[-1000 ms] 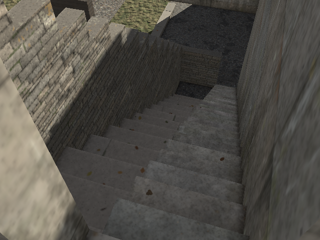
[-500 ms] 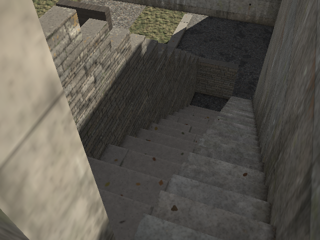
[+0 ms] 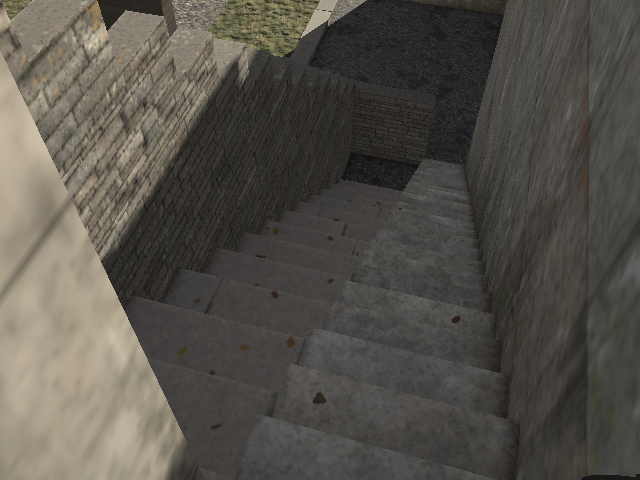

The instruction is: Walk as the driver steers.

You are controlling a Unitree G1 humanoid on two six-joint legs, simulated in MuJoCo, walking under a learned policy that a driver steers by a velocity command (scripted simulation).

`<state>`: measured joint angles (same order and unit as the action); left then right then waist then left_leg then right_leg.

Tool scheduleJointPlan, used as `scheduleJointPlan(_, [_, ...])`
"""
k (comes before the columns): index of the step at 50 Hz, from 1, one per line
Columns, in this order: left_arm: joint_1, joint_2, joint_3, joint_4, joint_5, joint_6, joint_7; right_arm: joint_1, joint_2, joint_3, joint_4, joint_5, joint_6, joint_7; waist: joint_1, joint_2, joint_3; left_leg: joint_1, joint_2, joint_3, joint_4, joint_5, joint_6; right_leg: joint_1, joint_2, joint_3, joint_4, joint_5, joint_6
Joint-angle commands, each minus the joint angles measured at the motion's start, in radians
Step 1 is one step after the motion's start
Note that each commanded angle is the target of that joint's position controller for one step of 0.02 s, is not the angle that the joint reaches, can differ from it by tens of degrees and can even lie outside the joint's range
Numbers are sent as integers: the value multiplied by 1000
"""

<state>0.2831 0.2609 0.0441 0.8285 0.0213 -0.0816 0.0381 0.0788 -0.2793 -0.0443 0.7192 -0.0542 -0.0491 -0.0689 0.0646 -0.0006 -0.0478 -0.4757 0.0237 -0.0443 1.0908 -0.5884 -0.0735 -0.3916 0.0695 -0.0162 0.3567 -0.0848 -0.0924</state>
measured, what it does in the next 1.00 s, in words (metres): steps on the spot, turning right: left foot, then right foot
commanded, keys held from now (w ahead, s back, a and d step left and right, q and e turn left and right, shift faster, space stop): w+e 0.16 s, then e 0.48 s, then no key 0.12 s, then w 0.24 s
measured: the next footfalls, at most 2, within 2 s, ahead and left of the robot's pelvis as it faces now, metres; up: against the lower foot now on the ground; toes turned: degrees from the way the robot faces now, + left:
left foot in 0.24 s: -0.05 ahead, +0.16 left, +0.00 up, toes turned -8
right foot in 0.62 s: +0.12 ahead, -0.14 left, +0.00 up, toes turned -26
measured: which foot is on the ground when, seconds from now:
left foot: up 0.00-0.22, down 0.24-0.64, up 0.66-1.00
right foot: down 0.00-0.22, up 0.24-0.60, down 0.62-1.00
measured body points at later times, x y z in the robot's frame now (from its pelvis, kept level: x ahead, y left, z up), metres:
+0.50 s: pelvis +0.01 +0.04 +0.00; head +0.02 +0.04 +0.45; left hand +0.22 +0.21 -0.12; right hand +0.01 -0.24 -0.11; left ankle -0.09 +0.17 -0.74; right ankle +0.08 -0.14 -0.67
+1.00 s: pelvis +0.05 -0.01 -0.01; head +0.07 +0.00 +0.43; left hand +0.28 +0.18 -0.14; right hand -0.01 -0.29 -0.12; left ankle +0.11 +0.08 -0.73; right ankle +0.08 -0.12 -0.74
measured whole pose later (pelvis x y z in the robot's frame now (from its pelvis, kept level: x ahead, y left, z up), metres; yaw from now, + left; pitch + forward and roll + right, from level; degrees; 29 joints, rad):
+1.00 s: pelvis +0.05 -0.01 -0.01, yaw -28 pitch +0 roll -3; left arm 0.24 0.28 0.07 0.72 0.02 0.05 -0.02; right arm 0.27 -0.26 -0.03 0.72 -0.01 0.07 -0.05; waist -0.02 0.00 0.03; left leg -0.38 0.07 0.03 0.73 -0.38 -0.01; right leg -0.38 0.10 -0.02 0.47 -0.11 -0.07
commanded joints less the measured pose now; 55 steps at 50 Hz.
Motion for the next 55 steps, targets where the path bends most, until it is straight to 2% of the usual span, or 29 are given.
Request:
scheduleJointPlan(1, [12, 148, 36, -64, -3, -4, -10, 94, -67, -4, -25, 9, 29, 7, -41, -75, -114, 13, 0, 12, -173, 42, -44, 159, -260, 282, -152, 297, -249])
scheduleJointPlan(8, [14, 185, 52, -114, 5, 13, -30, 143, -91, 12, 54, 8, 76, 22, -7, -113, -155, 153, -43, 25, -496, 165, 31, 134, -286, 382, -184, -24, -185])
scheduleJointPlan(9, [-72, 118, 23, -124, 1, 31, -35, 273, -13, 47, 107, -28, 44, 49, -88, -88, -198, 333, 9, 58, -466, 230, 34, -48, -224, 359, -140, -328, -50])
scheduleJointPlan(11, [-184, 66, -6, -175, 27, 63, -40, 443, -46, 29, 168, 0, -4, 68, -180, 28, -130, 643, 28, 56, -694, 280, 102, -431, -91, 280, 43, -360, 17])
scheduleJointPlan(12, [-89, 14, -18, -138, 49, 57, -53, 404, -70, 21, 130, 12, -16, 66, -147, 83, -118, 658, 182, -150, -760, 261, 210, -509, 6, 178, 343, -338, 70])
scheduleJointPlan(13, [23, -87, -55, -179, 78, 38, -63, 279, -181, 9, 88, -44, -31, 68, -53, 167, -18, 568, 522, -543, -860, 381, 466, -766, -31, 202, 478, -385, 152])
scheduleJointPlan(14, [3, -24, -53, -153, 74, 29, -64, 164, -140, 6, 65, -39, -35, 70, -49, 88, 51, 500, 567, -587, -953, 194, 476, -832, -144, 266, 595, -310, 175])
scheduleJointPlan(16, [-14, 104, 3, -113, 43, 23, -61, -14, -68, 11, -7, 35, -75, 73, -24, 54, 24, 407, 346, -320, -950, 211, 353, -692, -110, 180, 789, -151, 171])
scheduleJointPlan(19, [-46, 90, 9, -105, 53, 6, -112, -8, -105, -1, -52, 10, -103, 53, -33, 39, 34, 261, 204, -15, -903, 639, 297, -507, -114, 44, 891, -3, 147])
scheduleJointPlan(25, [-216, 1, -28, -172, 32, 9, -145, 226, -162, -37, 5, 38, -82, 52, -162, 80, 72, 452, 213, 137, -824, 994, 284, -409, -144, -88, 473, -24, 133])
scheduleJointPlan(26, [-222, 5, -25, -178, 36, 9, -137, 230, -151, -38, 22, 54, -79, 53, -156, 105, 69, 507, 228, 133, -811, 998, 282, -406, -142, -77, 421, -39, 117])
scheduleJointPlan(30, [-156, 62, 12, -190, -2, -9, -134, 165, -199, -55, -15, 12, -67, 50, -79, 82, 26, 581, 255, 205, -674, 1197, 216, -200, -86, -62, 203, -3, 37])
scheduleJointPlan(31, [-100, 102, 29, -173, -18, -16, -128, 168, -184, -52, -26, 26, -66, 59, -50, 53, -45, 548, 197, 243, -563, 1228, 180, -23, -22, -98, 115, 158, -8])
scheduleJointPlan(32, [17, 194, 65, -165, -7, -25, -98, 253, -108, -33, -23, 22, -58, 76, -50, -23, -224, 427, 121, 253, -352, 869, 97, 331, -99, 25, 178, 524, -125])
scheduleJointPlan(33, [161, 281, 78, -180, 7, -27, -88, 395, 29, 8, -82, 8, -65, 79, -67, -271, -542, 42, -57, 182, -92, -117, -17, 886, -461, 560, 200, 806, -456])
scheduleJointPlan(34, [340, 222, 77, -114, 27, -39, -92, 134, -65, -20, -108, 51, -65, 101, 107, -99, -393, -179, -100, -11, 85, -228, -16, 826, -484, 660, 80, 727, -407])
scheduleJointPlan(35, [256, 240, 86, -118, -6, -75, -95, 19, -72, -24, -152, 54, -58, 96, 75, -121, -206, -247, -29, -83, 144, -200, -5, 615, -468, 524, 73, 680, -317])
scheduleJointPlan(36, [148, 190, 79, -141, -36, -69, -88, 22, -145, -45, -133, 33, -48, 73, 30, -71, -147, -188, 15, -79, 166, -166, -17, 432, -426, 430, 50, 595, -269])
scheduleJointPlan(37, [33, 140, 62, -165, -62, -57, -77, 108, -126, -38, -100, 0, -53, 56, -55, -112, -103, -89, 61, -65, 131, -124, 1, 230, -366, 326, 1, 542, -253])
scheduleJointPlan(38, [-54, 136, 56, -208, -51, -33, -66, 174, -93, -19, -95, -18, -52, 48, -108, -57, -36, 20, 80, -51, 90, -68, 13, 30, -349, 312, -76, 409, -249])
scheduleJointPlan(41, [-152, 186, 67, -259, -3, -10, -58, 339, -63, -14, -34, 18, -34, 71, -206, -57, -38, 210, 15, 56, 87, 174, 22, -216, -254, 174, -133, 212, -210])
scheduleJointPlan(42, [-103, 139, 56, -184, 6, 43, -53, 234, -100, -35, -34, 57, 46, 44, -138, 24, -41, 62, 32, 84, -59, 205, 19, 5, -175, 92, -69, 221, -152])
scheduleJointPlan(45, [-25, 127, 57, -163, -3, 101, -56, 238, -62, -13, -60, 55, 111, 20, -93, -183, -73, 101, 28, 100, -190, 196, 28, 78, -170, 118, -63, 98, -144])
scheduleJointPlan(48, [-35, 145, 61, -164, 4, 125, -61, 235, -86, -21, -67, 52, 122, 12, -88, -184, -66, 189, 10, 118, -315, 183, 61, 58, -193, 187, -90, -191, -123])
scheduleJointPlan(50, [-63, 135, 56, -158, -15, 138, -50, 302, -81, -22, -36, 34, 116, 17, -128, -113, -5, 333, 8, 132, -519, 261, 99, -48, -164, 186, -48, -339, -61])
scheduleJointPlan(51, [-30, 86, 44, -147, -22, 144, -43, 299, -111, -23, -43, 10, 107, 18, -120, 45, 57, 312, 145, -59, -717, 154, 111, -89, -82, 123, 100, -354, -7])
scheduleJointPlan(52, [-56, 72, 41, -192, -18, 141, -48, 276, -274, -64, -64, 15, 103, 13, -128, 307, 130, 217, 423, -445, -928, 155, 196, -196, 79, 12, 302, -419, 47])
scheduleJointPlan(53, [-84, 101, 54, -186, 11, 139, -45, 263, -312, -77, -61, 10, 100, 6, -143, 304, 163, 95, 459, -538, -996, 224, 262, -137, 83, 133, 520, -450, 42])
scheduleJointPlan(55, [-23, 151, 78, -125, -12, 141, -47, 131, -203, -53, -61, 26, 79, 1, -34, 125, 151, 101, 325, -284, -903, 268, 225, -79, 70, 188, 691, -311, 50])
Over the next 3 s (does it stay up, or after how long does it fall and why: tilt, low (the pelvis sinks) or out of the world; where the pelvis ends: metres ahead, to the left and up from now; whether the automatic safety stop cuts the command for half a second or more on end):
stays up -0.05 -0.05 0.01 its command is cut before an obstacle after 0.8 s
